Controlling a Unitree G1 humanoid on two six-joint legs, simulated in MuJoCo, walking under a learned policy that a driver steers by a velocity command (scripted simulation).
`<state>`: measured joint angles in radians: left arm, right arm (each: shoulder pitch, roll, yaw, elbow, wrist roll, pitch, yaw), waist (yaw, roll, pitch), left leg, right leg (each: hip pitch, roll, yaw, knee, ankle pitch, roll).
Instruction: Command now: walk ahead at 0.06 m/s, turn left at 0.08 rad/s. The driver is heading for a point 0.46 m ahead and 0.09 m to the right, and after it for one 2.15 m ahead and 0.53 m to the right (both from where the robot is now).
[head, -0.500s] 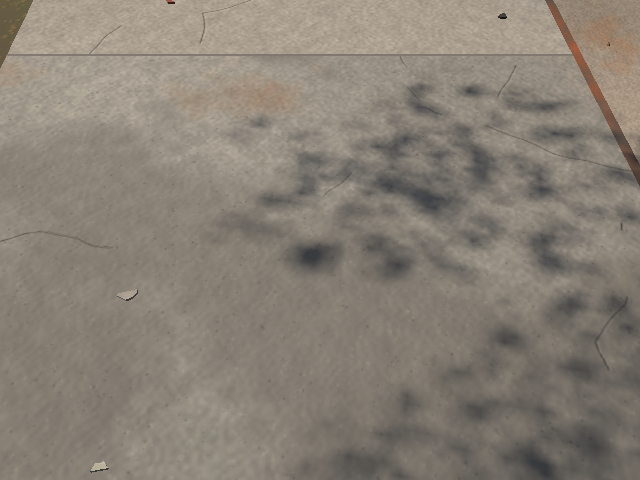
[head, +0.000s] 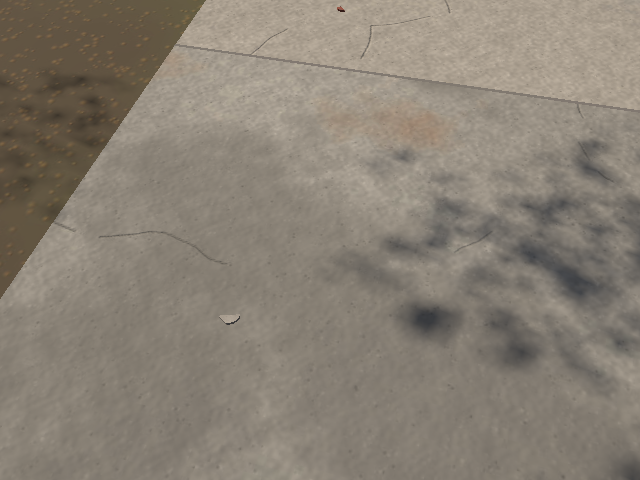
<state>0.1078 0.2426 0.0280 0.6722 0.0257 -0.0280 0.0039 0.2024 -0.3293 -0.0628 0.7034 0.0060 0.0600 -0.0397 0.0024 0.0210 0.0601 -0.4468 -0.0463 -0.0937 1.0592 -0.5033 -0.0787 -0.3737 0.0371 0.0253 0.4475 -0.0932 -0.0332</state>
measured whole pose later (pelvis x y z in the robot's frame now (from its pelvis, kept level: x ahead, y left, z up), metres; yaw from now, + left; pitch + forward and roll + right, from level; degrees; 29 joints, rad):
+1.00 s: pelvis +0.05 -0.01 +0.00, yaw -19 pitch +0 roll -1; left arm 0.15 0.24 0.02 0.70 0.02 0.00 0.01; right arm 0.25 -0.26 -0.04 0.76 0.00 0.00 -0.01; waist -0.01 -0.02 0.01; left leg -0.28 0.00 -0.07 0.56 -0.29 0.00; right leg -0.27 0.06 0.04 0.60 -0.39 -0.02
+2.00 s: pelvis +0.50 +0.02 -0.01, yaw -14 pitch +1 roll +2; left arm 0.12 0.25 0.04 0.72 -0.02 -0.04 -0.06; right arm 0.33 -0.27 -0.07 0.82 0.00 -0.07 -0.01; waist -0.07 -0.03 0.03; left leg 0.13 -0.06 0.25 0.21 -0.36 0.03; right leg -0.64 -0.07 -0.02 0.65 0.02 -0.04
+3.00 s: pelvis +1.04 -0.18 +0.00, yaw -21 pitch +2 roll +0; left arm 0.02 0.26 0.03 0.63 -0.01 -0.11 -0.02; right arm 0.44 -0.28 -0.06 0.80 0.03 -0.03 -0.01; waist -0.11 -0.02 0.00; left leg -0.08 -0.09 -0.21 0.44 -0.37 0.04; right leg -0.41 0.02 0.08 0.43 -0.06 0.01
